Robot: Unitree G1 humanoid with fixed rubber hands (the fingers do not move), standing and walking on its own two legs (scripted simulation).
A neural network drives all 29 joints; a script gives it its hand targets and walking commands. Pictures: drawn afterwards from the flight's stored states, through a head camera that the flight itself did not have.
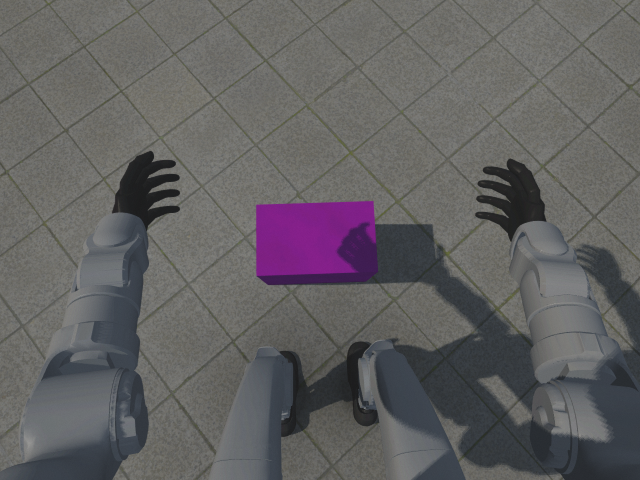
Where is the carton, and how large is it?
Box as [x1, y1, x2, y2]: [256, 201, 377, 284]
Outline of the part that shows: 373,202 359,201 256,205 256,275 267,284 365,281 377,271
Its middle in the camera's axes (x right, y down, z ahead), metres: -0.01 +0.01 +0.98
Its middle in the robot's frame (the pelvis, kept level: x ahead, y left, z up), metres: +0.46 +0.01 -0.57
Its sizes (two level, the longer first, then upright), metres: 0.268 0.163 0.216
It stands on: the floor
